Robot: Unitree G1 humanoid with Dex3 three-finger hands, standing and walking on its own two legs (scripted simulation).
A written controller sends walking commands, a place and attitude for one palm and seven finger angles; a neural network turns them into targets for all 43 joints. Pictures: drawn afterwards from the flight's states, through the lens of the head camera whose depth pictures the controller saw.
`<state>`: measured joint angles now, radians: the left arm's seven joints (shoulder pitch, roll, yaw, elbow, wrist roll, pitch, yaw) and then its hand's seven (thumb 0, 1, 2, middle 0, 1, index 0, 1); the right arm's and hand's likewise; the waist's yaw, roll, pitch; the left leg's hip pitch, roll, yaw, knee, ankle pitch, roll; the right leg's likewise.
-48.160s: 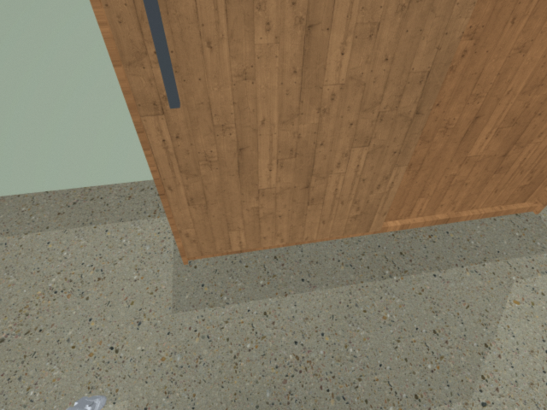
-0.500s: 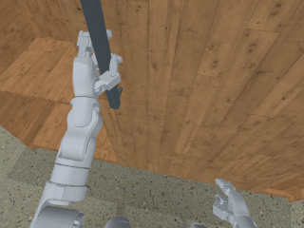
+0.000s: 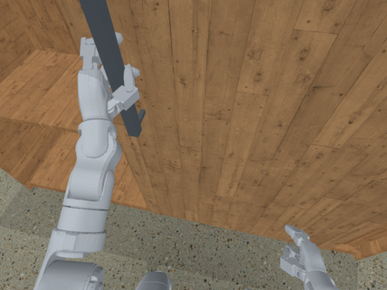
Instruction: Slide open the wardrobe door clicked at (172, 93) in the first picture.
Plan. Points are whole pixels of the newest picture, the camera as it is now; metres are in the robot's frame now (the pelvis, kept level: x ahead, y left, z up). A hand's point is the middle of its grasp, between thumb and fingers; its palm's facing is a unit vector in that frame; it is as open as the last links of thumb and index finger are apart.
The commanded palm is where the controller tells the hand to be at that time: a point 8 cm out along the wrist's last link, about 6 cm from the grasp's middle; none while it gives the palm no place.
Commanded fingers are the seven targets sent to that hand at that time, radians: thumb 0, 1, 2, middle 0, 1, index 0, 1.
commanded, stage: step sideways, sliding the door along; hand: left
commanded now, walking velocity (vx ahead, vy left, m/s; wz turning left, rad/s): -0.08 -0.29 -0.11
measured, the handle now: (122, 66) +0.44 +0.19 +0.21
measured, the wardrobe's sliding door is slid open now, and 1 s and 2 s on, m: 0.70 0.70 0.70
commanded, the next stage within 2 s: stop walking and hold the door there in 0.12 s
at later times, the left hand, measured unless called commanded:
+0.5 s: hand (128, 87) +0.39 +0.17 +0.20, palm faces +0.38 -0.91 -0.18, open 7.2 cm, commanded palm +0.35 +0.20 +0.18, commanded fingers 0.00 0.90 0.90 -0.45 -1.40 -0.45 -1.40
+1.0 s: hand (128, 86) +0.39 +0.17 +0.21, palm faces +0.35 -0.93 -0.15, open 6.9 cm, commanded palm +0.35 +0.20 +0.18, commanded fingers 0.00 0.90 0.90 -0.45 -1.40 -0.45 -1.40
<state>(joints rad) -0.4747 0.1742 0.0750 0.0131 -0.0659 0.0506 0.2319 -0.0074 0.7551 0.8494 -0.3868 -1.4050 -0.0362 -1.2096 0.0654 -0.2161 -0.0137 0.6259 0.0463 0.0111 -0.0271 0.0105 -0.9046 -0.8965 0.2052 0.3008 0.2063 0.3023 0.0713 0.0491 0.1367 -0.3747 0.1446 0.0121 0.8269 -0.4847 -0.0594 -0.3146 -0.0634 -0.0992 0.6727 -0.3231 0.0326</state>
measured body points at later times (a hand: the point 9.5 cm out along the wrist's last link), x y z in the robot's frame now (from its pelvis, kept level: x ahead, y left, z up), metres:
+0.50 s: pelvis +0.01 -0.06 +0.00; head +0.02 -0.07 +0.45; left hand +0.36 +0.22 +0.21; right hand +0.19 -0.33 -0.07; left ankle +0.04 +0.03 -0.71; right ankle +0.04 -0.23 -0.72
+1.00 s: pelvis +0.00 -0.05 +0.02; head -0.05 -0.04 +0.47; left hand +0.36 +0.22 +0.21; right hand +0.06 -0.34 -0.08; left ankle +0.05 +0.02 -0.72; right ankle +0.02 -0.20 -0.72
